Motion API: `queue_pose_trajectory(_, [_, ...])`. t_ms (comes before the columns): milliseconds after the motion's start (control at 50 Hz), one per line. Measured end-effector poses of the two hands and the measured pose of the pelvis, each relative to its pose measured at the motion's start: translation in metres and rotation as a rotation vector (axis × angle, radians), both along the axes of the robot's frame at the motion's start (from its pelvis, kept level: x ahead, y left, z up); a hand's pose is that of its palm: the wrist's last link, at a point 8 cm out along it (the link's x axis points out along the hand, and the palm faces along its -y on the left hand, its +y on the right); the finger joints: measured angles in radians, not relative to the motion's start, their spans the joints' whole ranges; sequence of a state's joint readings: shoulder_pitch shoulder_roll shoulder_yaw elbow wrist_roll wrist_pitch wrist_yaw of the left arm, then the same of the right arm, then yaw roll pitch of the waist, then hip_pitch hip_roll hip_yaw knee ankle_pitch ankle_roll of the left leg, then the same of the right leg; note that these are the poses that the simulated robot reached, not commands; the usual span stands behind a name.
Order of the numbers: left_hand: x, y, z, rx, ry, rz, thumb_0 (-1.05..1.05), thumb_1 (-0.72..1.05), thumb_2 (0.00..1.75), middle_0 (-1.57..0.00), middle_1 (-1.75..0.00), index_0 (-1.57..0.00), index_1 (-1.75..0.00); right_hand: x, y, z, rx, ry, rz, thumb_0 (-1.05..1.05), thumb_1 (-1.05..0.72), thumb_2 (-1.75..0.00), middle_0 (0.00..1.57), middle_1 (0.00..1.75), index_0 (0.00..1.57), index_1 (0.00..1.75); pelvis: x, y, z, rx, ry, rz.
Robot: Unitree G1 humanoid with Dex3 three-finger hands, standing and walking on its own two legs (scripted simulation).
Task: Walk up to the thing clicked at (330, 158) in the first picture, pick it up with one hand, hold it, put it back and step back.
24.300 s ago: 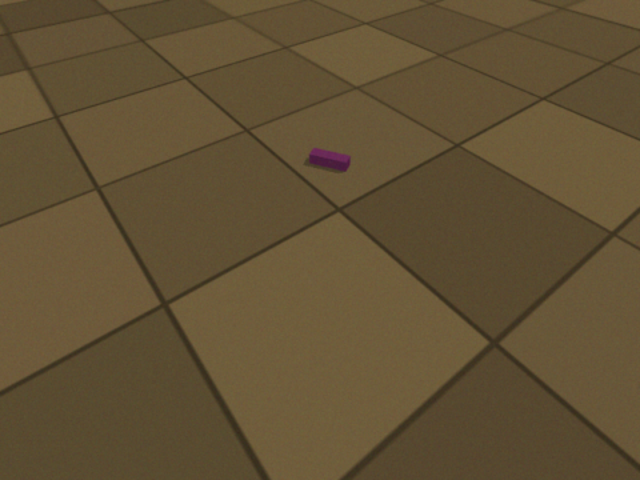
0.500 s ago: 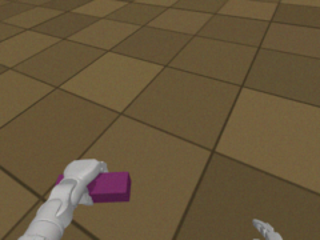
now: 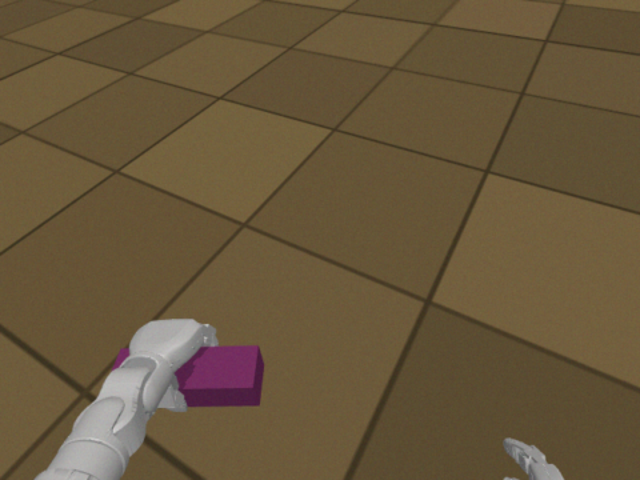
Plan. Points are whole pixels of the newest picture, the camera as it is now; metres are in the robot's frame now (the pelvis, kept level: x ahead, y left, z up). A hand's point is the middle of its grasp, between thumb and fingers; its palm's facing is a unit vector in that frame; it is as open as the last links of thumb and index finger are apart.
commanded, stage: hold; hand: left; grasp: from above
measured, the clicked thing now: (189, 376) +0.30 +0.21 -0.08
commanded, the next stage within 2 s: crouch in 0.12 s
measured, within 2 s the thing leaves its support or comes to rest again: neither
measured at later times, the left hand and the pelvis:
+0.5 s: hand (181, 383) +0.29 +0.22 -0.07, palm faces -0.48 -0.03 -0.88, open 9.4 cm; pelvis +0.00 +0.00 +0.00, yaw +1 degrees
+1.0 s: hand (214, 401) +0.34 +0.24 -0.30, palm faces -0.43 +0.04 -0.90, open 9.4 cm; pelvis -0.05 +0.00 -0.18, yaw +1 degrees
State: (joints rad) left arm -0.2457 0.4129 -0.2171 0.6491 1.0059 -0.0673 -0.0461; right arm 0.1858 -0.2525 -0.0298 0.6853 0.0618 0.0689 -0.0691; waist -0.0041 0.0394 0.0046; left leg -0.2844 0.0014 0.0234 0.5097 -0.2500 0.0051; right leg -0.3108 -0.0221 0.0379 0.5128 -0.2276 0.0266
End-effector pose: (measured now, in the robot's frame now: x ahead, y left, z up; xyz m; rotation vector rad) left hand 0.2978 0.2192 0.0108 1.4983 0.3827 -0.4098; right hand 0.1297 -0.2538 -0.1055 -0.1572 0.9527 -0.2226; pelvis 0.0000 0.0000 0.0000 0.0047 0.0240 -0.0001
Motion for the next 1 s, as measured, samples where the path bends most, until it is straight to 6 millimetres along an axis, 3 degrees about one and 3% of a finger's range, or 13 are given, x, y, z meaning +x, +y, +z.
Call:
queue_pose_trajectory(340, [0.003, 0.0, -0.001, -0.002, -0.012, 0.015, -0.02, 0.06, 0.5, -0.75, -0.53, -0.77, -0.49, -0.007, -0.005, -0.002, -0.002, 0.027, -0.017, 0.01, -0.91, -0.9, 0.2, 0.3, 0.2, 0.3, 0.003, -0.001, 0.0, -0.001, 0.002, 0.002])
queue_pose_trajectory(500, [-0.002, 0.001, -0.027, 0.005, -0.011, 0.005, -0.02, 0.06, 0.52, -0.74, -0.54, -0.76, -0.51, -0.009, -0.008, -0.005, -0.017, 0.047, -0.001, 0.01, -0.9, -0.9, 0.2, 0.3, 0.2, 0.3, -0.001, -0.003, -0.005, -0.001, 0.037, 0.01])
queue_pose_trajectory(580, [-0.002, 0.004, -0.052, 0.027, -0.002, 0.0, -0.02, 0.05, 0.53, -0.73, -0.55, -0.75, -0.52, -0.018, -0.013, -0.015, -0.034, 0.087, 0.012, 0.01, -0.9, -0.9, 0.2, 0.3, 0.2, 0.3, -0.006, -0.004, -0.015, -0.004, 0.088, 0.018])
queue_pose_trajectory(680, [0.004, 0.007, -0.094, 0.054, -0.016, -0.019, -0.02, 0.05, 0.53, -0.73, -0.57, -0.75, -0.53, -0.04, -0.023, -0.042, -0.066, 0.155, 0.013, 0.01, -0.9, -0.9, 0.2, 0.3, 0.2, 0.3, -0.015, -0.004, -0.042, -0.014, 0.185, 0.026])
queue_pose_trajectory(860, [0.03, 0.013, -0.187, 0.083, -0.058, -0.023, -0.02, 0.07, 0.5, -0.71, -0.58, -0.73, -0.54, -0.102, -0.037, -0.119, -0.13, 0.308, -0.031, 0.0, -0.9, -0.9, 0.2, 0.3, 0.2, 0.3, -0.035, -0.001, -0.119, -0.033, 0.376, 0.025])
queue_pose_trajectory(1000, [0.05, 0.016, -0.258, 0.081, -0.066, -0.001, -0.02, 0.07, 0.52, -0.7, -0.58, -0.72, -0.55, -0.142, -0.03, -0.181, -0.14, 0.39, -0.064, 0.01, -0.9, -0.9, 0.2, 0.3, 0.2, 0.3, -0.048, 0.004, -0.181, -0.044, 0.484, 0.021])
